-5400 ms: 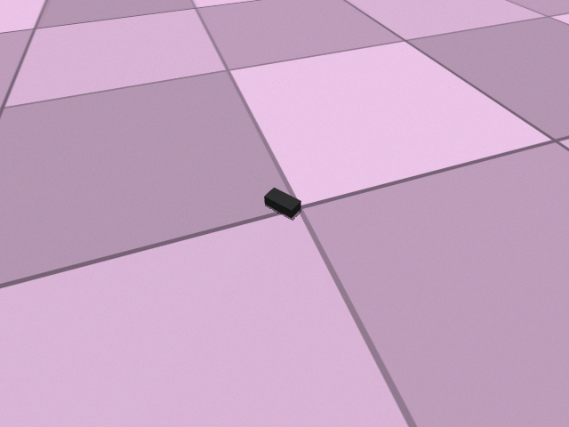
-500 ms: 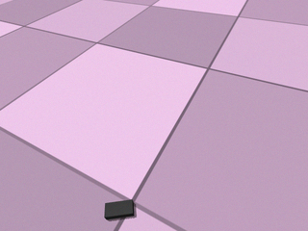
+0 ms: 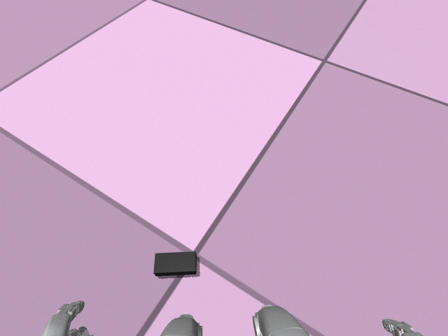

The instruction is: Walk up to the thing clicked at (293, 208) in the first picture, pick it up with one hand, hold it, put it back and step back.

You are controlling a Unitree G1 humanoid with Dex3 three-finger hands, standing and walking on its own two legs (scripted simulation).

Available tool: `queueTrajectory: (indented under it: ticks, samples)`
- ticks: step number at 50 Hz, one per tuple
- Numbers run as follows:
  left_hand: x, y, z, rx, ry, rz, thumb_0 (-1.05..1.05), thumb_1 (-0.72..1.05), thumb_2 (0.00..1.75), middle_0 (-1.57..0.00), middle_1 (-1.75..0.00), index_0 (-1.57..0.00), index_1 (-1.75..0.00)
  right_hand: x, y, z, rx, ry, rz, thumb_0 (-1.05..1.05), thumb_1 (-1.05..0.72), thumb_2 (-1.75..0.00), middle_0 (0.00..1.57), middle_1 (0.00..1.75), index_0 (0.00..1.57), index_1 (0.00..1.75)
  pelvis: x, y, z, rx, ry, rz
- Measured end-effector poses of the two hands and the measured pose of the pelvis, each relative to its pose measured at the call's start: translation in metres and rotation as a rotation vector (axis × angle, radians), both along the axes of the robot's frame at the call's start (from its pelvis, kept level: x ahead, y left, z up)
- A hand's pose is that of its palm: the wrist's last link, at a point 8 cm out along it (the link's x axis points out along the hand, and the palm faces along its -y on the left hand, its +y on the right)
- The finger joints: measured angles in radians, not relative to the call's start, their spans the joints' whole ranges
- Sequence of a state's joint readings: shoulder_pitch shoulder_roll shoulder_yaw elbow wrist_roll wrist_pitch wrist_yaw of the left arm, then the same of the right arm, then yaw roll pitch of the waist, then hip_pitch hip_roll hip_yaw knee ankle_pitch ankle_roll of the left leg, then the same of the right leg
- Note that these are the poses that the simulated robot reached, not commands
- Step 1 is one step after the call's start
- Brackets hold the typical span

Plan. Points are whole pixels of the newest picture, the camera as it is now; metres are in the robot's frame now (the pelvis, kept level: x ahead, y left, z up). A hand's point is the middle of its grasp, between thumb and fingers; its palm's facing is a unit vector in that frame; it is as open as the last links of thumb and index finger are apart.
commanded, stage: walk up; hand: left
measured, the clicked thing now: (175, 263) +0.43 +0.20 -0.72
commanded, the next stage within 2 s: stand in 1.30 s
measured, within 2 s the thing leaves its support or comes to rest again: neither
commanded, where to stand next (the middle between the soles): +0.04 -0.04 m, yaw +0 degrees
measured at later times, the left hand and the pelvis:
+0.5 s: hand out of the picture +0.05 +0.24 -0.13, palm faces -0.05 -0.93 -0.37, open 7.4 cm; pelvis -0.02 -0.02 +0.01, yaw -2 degrees
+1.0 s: hand out of the picture +0.05 +0.25 -0.13, palm faces +0.05 -0.92 -0.38, open 7.4 cm; pelvis -0.02 -0.02 +0.02, yaw +2 degrees
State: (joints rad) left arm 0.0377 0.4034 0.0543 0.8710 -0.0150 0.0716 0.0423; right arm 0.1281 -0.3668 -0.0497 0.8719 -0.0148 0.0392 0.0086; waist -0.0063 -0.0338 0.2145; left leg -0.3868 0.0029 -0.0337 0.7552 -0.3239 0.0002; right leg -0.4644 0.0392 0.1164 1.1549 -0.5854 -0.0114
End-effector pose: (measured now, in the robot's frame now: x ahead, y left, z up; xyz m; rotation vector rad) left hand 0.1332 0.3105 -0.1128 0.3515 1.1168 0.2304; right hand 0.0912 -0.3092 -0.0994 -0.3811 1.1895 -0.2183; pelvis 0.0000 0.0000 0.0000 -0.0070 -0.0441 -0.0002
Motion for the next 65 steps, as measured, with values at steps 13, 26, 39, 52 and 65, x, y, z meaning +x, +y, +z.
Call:
queueTrajectory:
  ticks: [13, 26, 39, 52, 65]
  samples:
    - [-0.076, -0.017, 0.002, -0.015, 0.107, -0.036, 0.0, 0.9, 0.9, -0.2, -0.3, -0.21, -0.3, -0.02, -0.021, 0.009, -0.014, -0.106, 0.008, 0.0, -0.9, -0.9, 0.21, 0.3, 0.2, 0.3, -0.027, -0.013, 0.003, -0.029, 0.007, -0.047]
    - [-0.088, -0.03, 0.021, -0.014, 0.083, -0.029, 0.01, 0.9, 0.9, -0.2, -0.3, -0.21, -0.3, -0.073, -0.03, 0.007, 0.037, -0.014, -0.029, 0.01, -0.9, -0.9, 0.21, 0.3, 0.2, 0.3, -0.022, -0.028, 0.016, 0.022, 0.001, -0.035]
    - [-0.071, -0.043, 0.055, 0.069, -0.02, -0.031, 0.0, 0.9, 0.9, -0.2, -0.3, -0.21, -0.3, -0.06, -0.047, -0.007, 0.077, 0.029, -0.03, 0.01, -0.9, -0.9, 0.21, 0.3, 0.2, 0.3, -0.03, -0.041, 0.023, 0.023, 0.005, 0.003]
    - [-0.097, -0.016, 0.021, -0.023, 0.057, 0.068, 0.0, 0.9, 0.9, -0.2, -0.3, -0.21, -0.3, -0.02, -0.007, 0.012, 0.046, -0.023, 0.061, 0.01, -0.9, -0.9, 0.21, 0.3, 0.2, 0.3, -0.017, -0.018, 0.02, 0.014, -0.001, 0.038]
    - [-0.104, -0.019, 0.023, -0.035, 0.086, 0.049, 0.0, 0.9, 0.9, -0.2, -0.3, -0.21, -0.3, 0.024, 0.015, 0.02, 0.094, -0.099, 0.063, 0.01, -0.9, -0.9, 0.21, 0.3, 0.2, 0.3, -0.023, -0.011, 0.028, 0.0, -0.005, 0.027]
